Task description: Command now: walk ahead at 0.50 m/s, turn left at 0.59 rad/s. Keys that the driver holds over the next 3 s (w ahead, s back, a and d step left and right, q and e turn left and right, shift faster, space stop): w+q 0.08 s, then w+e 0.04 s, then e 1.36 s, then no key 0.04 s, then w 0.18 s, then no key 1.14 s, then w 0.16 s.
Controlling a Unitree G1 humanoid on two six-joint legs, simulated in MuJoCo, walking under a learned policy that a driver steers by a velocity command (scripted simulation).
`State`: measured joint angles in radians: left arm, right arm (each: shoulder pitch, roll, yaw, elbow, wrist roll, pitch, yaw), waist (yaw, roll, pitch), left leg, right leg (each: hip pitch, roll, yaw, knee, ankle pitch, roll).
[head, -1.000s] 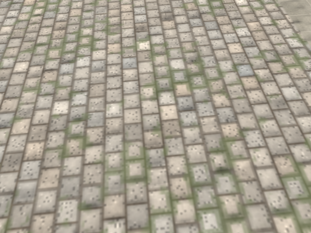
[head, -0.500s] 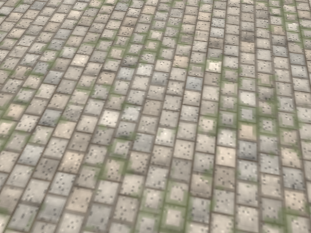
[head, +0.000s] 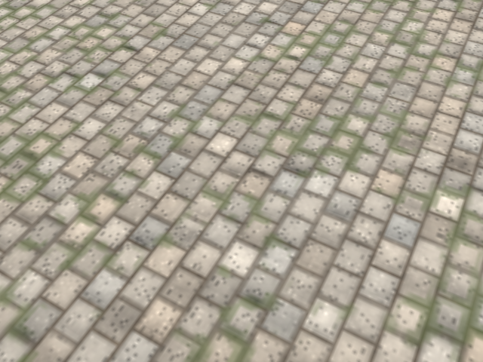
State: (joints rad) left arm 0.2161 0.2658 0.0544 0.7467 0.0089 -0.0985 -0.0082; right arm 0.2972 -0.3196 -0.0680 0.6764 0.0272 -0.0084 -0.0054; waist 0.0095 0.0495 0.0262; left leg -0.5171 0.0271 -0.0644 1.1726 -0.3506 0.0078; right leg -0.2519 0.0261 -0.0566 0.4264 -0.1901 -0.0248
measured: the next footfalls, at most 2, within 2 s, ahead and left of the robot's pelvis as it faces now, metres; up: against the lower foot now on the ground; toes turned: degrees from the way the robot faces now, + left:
left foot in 0.30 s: +0.32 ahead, +0.16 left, +0.00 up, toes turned +4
right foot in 0.72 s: +0.27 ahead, -0.09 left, +0.00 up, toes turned -13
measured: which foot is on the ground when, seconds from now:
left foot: up 0.00-0.28, down 0.30-0.72, up 0.74-1.00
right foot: down 0.00-0.30, up 0.32-0.70, down 0.72-1.00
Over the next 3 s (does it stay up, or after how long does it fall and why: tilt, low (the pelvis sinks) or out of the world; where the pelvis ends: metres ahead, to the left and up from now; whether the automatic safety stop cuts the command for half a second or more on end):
stays up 0.37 -0.13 -0.01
